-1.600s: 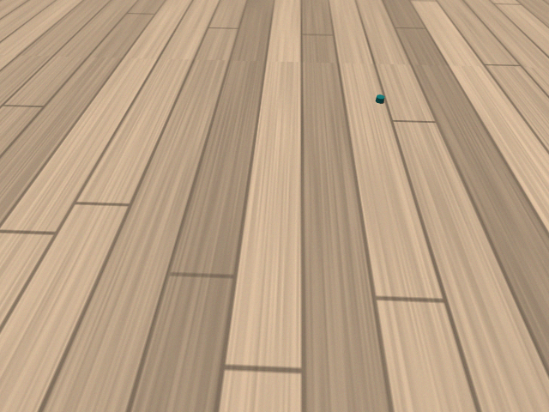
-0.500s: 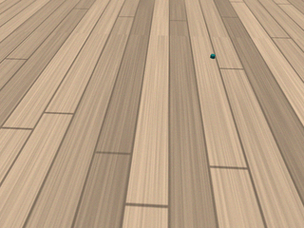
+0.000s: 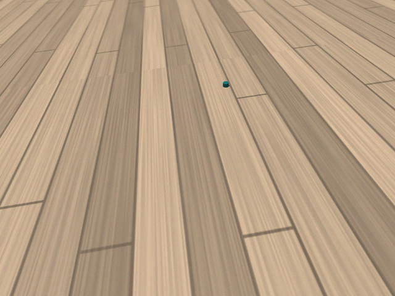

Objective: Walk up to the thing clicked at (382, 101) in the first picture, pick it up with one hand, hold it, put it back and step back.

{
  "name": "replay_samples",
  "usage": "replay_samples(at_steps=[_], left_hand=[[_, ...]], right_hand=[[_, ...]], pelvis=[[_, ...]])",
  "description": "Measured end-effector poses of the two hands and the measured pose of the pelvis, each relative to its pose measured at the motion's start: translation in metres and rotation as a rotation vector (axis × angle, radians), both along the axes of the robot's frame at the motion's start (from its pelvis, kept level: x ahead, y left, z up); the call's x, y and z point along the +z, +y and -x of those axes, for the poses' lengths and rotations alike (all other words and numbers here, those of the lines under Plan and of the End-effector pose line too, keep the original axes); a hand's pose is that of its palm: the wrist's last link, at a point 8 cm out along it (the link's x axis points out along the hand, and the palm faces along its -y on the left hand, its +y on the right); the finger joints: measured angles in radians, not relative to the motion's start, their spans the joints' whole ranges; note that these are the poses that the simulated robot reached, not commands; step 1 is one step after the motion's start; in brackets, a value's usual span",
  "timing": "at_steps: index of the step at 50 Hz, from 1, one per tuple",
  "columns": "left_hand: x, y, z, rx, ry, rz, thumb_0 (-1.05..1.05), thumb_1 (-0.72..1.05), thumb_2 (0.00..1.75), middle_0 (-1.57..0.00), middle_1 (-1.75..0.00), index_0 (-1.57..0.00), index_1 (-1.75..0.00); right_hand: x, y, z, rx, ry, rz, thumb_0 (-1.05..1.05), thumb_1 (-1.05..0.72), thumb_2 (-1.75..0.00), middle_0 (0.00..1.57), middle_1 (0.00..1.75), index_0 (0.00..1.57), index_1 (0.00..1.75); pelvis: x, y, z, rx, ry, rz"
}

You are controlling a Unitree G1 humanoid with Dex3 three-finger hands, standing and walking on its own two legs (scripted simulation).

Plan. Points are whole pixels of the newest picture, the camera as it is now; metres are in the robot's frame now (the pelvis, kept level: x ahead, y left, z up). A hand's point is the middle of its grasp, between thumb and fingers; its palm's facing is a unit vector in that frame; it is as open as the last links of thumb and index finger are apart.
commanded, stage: walk up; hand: left
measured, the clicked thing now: (225, 84) +2.03 -0.10 -0.74
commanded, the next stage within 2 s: none
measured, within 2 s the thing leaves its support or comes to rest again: neither
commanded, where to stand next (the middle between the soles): +1.61 -0.25 m, yaw -12 degrees
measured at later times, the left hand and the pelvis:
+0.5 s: hand (121, 203) +0.41 +0.27 -0.13, palm faces -0.23 -0.91 -0.33, open 7.4 cm; pelvis +0.28 +0.01 +0.01, yaw -9 degrees
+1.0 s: hand (172, 129) +0.70 +0.15 -0.10, palm faces -0.23 -0.90 -0.37, open 7.4 cm; pelvis +0.56 -0.09 +0.02, yaw -13 degrees
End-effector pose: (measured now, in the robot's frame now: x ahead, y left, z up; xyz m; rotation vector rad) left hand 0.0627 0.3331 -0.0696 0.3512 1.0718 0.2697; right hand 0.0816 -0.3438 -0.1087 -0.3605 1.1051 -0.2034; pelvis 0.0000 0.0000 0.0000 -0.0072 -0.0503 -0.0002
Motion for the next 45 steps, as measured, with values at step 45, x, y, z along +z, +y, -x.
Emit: replay_samples(at_steps=[45], left_hand=[[0.005,-0.142,-0.629,-0.337,-0.086,0.041,0.01,0.91,0.9,-0.21,-0.3,-0.21,-0.3]], right_hand=[[-0.009,-0.052,-0.387,-0.254,0.089,-0.078,0.01,-0.9,-0.9,0.2,0.3,0.2,0.29]], pelvis=[[0.006,-0.079,-0.506,-0.213,0.008,-0.027]])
